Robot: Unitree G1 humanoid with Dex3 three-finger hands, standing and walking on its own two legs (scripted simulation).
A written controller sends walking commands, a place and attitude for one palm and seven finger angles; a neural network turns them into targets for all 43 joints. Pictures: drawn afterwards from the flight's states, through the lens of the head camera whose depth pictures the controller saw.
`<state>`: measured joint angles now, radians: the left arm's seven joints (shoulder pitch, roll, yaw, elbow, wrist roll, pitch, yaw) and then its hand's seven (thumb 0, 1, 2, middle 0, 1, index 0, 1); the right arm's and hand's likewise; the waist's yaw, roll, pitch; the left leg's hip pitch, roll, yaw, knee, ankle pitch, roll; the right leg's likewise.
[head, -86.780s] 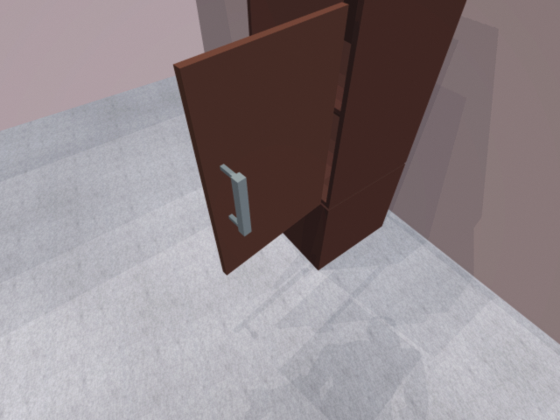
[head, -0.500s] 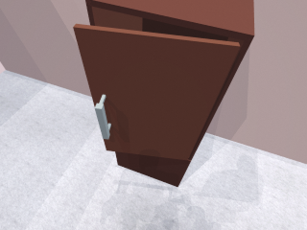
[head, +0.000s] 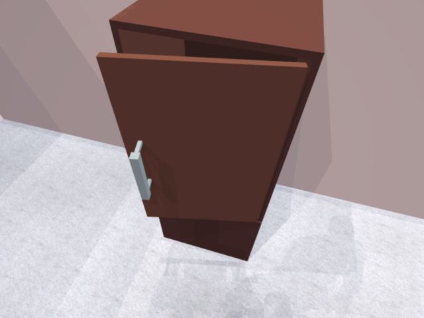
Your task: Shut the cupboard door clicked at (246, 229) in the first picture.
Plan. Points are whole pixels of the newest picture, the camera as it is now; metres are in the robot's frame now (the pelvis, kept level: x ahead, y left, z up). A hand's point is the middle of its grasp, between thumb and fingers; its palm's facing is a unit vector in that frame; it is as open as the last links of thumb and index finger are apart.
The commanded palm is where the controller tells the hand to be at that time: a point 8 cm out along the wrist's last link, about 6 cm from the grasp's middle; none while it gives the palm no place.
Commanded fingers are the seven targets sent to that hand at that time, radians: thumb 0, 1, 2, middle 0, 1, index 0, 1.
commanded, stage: look again from close up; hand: left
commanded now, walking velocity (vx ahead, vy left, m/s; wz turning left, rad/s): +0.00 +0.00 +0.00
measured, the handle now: (142, 171) +0.46 +0.21 -0.05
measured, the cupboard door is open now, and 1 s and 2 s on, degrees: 13 13 13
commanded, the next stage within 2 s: raise the hand and make a fist in 0.56 s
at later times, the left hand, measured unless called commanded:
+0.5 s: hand out of the picture +0.01 +0.18 -0.17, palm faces -0.01 -0.98 -0.21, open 7.4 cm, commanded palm none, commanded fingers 0.00 0.90 0.90 -0.20 -0.30 -0.20 -0.30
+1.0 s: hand (139, 284) +0.19 +0.15 -0.03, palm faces +0.02 -1.00 +0.04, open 6.5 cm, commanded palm +0.11 +0.22 -0.07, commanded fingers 0.00 0.90 0.90 -0.51 -0.64 -0.51 -0.64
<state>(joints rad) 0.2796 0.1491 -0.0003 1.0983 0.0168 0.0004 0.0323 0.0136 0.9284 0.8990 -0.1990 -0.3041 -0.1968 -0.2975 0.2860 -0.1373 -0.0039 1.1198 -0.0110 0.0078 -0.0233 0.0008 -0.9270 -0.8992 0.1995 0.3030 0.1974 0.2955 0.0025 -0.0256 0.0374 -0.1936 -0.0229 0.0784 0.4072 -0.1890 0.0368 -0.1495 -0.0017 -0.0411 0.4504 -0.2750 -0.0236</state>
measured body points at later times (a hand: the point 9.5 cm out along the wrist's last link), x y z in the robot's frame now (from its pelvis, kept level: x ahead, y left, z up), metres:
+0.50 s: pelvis +0.00 +0.01 +0.00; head +0.01 +0.00 +0.45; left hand +0.01 +0.23 -0.16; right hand +0.00 -0.20 -0.17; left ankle +0.02 +0.09 -0.74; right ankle -0.02 -0.10 -0.74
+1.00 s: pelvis -0.01 -0.02 -0.06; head +0.02 +0.00 +0.39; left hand +0.18 +0.20 -0.03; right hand +0.19 -0.27 -0.11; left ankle +0.02 +0.09 -0.74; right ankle -0.02 -0.10 -0.74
